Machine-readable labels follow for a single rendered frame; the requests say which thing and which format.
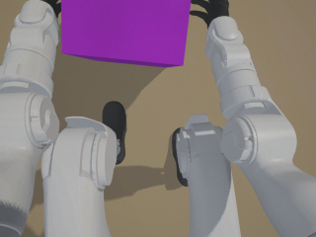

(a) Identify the left robot forearm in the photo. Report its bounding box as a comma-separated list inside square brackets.
[0, 0, 61, 99]

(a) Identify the robot left hand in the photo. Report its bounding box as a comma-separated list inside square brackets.
[40, 0, 61, 19]

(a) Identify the robot left foot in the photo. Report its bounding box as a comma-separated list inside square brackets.
[102, 101, 127, 165]

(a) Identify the robot right foot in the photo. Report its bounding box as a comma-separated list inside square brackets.
[172, 127, 189, 187]

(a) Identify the left robot upper arm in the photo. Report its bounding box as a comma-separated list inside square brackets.
[0, 92, 59, 237]

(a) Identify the robot foot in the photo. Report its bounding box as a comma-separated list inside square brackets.
[102, 101, 127, 165]
[172, 127, 189, 187]

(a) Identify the carton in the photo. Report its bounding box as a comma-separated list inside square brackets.
[61, 0, 192, 68]

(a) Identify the right robot forearm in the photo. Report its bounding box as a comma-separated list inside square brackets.
[204, 16, 297, 146]

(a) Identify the robot right hand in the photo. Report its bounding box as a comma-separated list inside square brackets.
[190, 0, 229, 28]

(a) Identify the right robot upper arm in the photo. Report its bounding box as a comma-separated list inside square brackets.
[220, 114, 316, 237]

